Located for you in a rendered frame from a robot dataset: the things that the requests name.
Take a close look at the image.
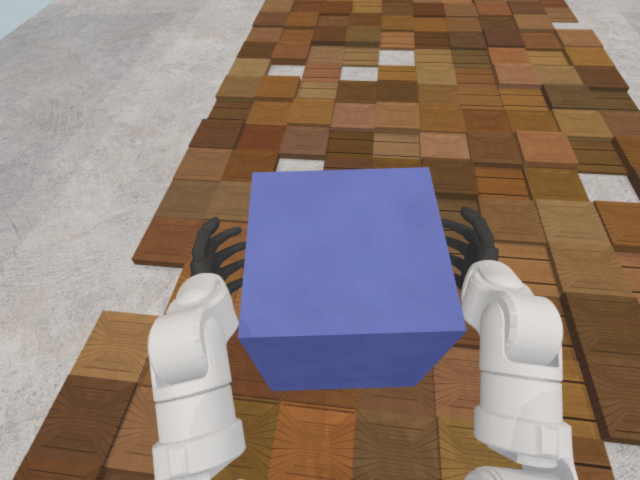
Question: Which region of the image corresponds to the robot left forearm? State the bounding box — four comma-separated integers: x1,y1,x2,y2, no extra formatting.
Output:
148,273,246,480

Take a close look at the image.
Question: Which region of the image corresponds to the carton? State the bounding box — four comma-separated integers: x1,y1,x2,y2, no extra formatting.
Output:
238,167,467,391

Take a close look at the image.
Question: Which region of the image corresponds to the robot right forearm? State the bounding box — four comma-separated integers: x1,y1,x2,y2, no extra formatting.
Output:
461,260,578,480

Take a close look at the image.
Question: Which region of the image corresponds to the robot left hand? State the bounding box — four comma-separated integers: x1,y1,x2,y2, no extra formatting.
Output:
190,217,246,295

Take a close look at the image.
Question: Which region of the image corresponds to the robot right hand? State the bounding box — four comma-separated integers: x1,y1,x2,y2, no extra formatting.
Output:
441,206,499,290

